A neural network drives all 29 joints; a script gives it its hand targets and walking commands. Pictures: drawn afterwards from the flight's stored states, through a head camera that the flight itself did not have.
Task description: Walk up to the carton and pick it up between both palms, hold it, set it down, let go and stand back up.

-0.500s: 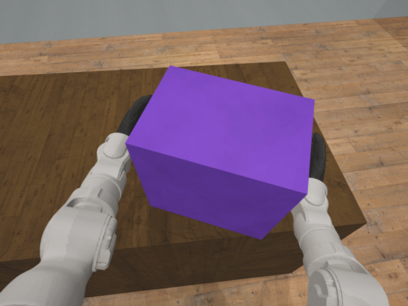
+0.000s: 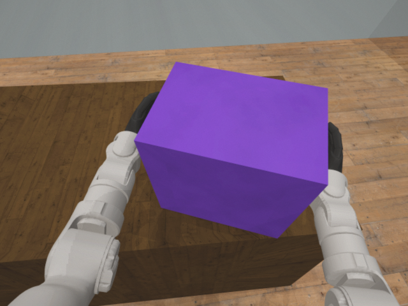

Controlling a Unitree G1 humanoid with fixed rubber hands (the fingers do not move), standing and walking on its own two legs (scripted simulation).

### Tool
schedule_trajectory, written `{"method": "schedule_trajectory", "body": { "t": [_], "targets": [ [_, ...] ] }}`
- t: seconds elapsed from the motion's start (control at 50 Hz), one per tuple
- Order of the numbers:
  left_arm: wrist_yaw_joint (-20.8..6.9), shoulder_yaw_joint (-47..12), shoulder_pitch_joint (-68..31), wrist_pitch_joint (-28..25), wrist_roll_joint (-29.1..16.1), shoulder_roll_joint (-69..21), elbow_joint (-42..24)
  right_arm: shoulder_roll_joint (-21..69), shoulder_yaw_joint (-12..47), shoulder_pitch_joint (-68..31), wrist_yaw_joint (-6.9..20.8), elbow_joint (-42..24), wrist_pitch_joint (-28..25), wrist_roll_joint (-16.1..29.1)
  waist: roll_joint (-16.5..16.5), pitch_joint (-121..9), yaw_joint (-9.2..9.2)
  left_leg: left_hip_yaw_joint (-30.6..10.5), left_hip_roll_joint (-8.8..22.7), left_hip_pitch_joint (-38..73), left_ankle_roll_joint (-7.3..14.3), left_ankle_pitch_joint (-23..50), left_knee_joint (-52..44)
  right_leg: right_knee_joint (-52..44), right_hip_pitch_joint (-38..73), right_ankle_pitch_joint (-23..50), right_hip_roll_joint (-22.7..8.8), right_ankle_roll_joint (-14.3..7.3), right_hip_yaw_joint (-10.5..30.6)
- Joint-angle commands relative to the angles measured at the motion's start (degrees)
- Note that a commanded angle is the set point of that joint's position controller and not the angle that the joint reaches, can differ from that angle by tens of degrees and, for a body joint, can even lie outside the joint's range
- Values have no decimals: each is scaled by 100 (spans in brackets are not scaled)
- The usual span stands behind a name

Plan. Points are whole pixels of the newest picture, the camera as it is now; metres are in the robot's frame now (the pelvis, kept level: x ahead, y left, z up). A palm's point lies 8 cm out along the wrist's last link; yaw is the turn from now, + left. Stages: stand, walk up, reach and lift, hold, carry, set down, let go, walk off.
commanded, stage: reach and lift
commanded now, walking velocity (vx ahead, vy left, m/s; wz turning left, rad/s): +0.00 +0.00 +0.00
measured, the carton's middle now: (230, 157) +0.40 -0.08 +0.06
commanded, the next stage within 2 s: hold in 1.90 s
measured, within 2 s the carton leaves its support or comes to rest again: neither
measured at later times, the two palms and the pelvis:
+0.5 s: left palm (123, 134) +0.40 +0.13 +0.16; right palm (334, 143) +0.35 -0.25 +0.14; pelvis -0.03 -0.02 +0.00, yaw +0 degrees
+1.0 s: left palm (114, 131) +0.38 +0.13 +0.19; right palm (337, 124) +0.36 -0.25 +0.18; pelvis -0.03 -0.03 +0.00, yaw +0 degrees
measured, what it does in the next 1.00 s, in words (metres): stands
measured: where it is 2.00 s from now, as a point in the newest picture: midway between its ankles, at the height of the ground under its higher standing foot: outside the picture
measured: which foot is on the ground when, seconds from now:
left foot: down 0.00-1.00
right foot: down 0.00-1.00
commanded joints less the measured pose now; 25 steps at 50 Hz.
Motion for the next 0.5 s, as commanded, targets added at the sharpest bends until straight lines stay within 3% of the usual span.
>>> {"method": "schedule_trajectory", "body": {
  "t": [0.0,0.06,0.08,0.1,0.14,0.16,0.18,0.2,0.22,0.26,0.34,0.38,0.4,0.42,0.44,0.48],
  "targets": [
    [-224,-820,-3008,-20,-35,-3645,-2184,3087,3449,-4388,1453,-2220,-201,509,268,-3738,1131,-409,-68,3303,-403,3049,-54,200,1856,1408,314,-236,-153],
    [-252,-719,-3078,193,102,-3655,-2262,2988,3333,-4527,1482,-2133,-159,648,451,-3649,1150,-388,-50,3473,-419,2888,-49,165,1798,1084,292,-231,-184],
    [-253,-527,-3131,296,156,-3529,-2146,2933,3230,-4505,1512,-1792,-67,647,407,-3236,1140,-346,-51,3404,-398,2585,-124,76,1674,737,279,-227,-198],
    [-250,-435,-3115,321,206,-3506,-2109,2918,3203,-4578,1578,-1782,-50,636,367,-3269,1294,-347,-34,3433,-401,2580,-166,87,1665,638,288,-234,-215],
    [-222,-401,-3002,577,252,-3617,-2135,2777,3109,-4658,1653,-1558,78,716,470,-2870,1239,-398,20,3555,-430,2428,-268,27,1542,385,316,-263,-259],
    [-269,-388,-3237,568,242,-3522,-2175,2799,3079,-4997,1657,-1772,31,681,360,-3074,1299,-342,3,3526,-376,2270,-262,31,1614,320,285,-257,-230],
    [-239,-373,-3207,637,286,-3576,-2174,2799,3050,-4990,1696,-1740,61,684,516,-3103,1311,-364,20,3467,-412,2156,-296,64,1564,218,292,-253,-265],
    [-199,-532,-3207,686,190,-3652,-2288,2701,3013,-5061,1736,-1632,84,707,536,-3044,1221,-435,54,3498,-441,2157,-344,73,1494,149,343,-252,-300],
    [-183,-479,-3428,715,218,-3636,-2464,2771,3061,-5161,1783,-1577,105,754,551,-3109,1278,-416,72,3483,-427,1986,-368,67,1462,-9,325,-262,-294],
    [-125,-625,-3542,751,111,-3774,-2512,2830,3013,-5360,1824,-1630,119,732,578,-3317,1210,-437,72,3382,-439,1912,-381,118,1486,-36,324,-255,-314],
    [-9,-571,-3491,946,67,-3977,-2665,2971,3051,-5786,1930,-1680,241,844,380,-3446,1339,-447,61,3128,-363,1523,-528,119,1583,-294,310,-222,-270],
    [-26,-384,-3460,1078,172,-3844,-2488,2956,2966,-5658,1921,-1328,364,780,256,-3304,1295,-390,15,3014,-305,1389,-549,107,1688,-328,261,-206,-222],
    [5,-330,-3517,1139,173,-3879,-2587,3018,3008,-5798,1950,-1365,442,838,246,-3229,1373,-400,10,2938,-281,1259,-603,113,1771,-464,251,-197,-173],
    [-8,-384,-3561,1164,124,-3857,-2694,3078,2993,-5786,1939,-1405,450,834,183,-3183,1333,-401,-7,2875,-288,1322,-627,126,1870,-347,236,-185,-160],
    [-11,-363,-3517,1214,155,-3872,-2591,3156,3027,-5921,1921,-1486,466,866,105,-3361,1437,-351,-59,2811,-234,1263,-600,110,1952,-368,203,-180,-75],
    [5,-283,-3376,1355,180,-3906,-2741,3223,3139,-5879,1915,-1419,567,969,58,-3295,1449,-325,-100,2795,-206,1298,-624,90,2133,-337,170,-152,-20]
  ]
}}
